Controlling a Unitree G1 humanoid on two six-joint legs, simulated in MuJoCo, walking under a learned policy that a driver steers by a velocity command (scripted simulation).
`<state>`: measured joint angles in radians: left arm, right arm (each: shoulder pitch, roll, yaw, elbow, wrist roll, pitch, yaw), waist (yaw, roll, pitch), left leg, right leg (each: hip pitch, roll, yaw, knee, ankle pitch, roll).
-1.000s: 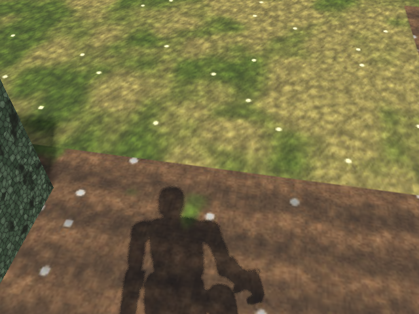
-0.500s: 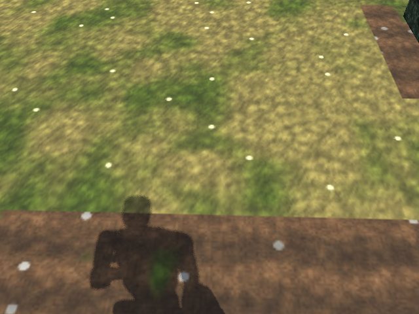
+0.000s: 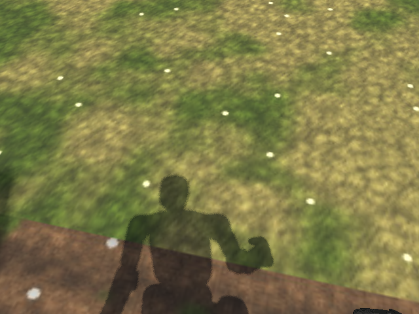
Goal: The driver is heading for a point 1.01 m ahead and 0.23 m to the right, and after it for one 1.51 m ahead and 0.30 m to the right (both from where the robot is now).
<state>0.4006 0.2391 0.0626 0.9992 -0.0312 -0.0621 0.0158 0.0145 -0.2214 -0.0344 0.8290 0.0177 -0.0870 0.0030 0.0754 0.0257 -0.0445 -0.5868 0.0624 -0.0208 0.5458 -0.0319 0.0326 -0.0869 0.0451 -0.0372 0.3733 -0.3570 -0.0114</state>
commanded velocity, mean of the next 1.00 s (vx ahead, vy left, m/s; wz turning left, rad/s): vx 0.50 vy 0.00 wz -0.41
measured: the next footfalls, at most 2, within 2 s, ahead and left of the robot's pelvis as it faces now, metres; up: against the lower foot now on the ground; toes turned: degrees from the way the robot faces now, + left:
left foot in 0.04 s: +0.18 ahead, +0.12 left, +0.00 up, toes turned +1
right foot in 0.60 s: +0.46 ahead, -0.13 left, +0.00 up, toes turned -16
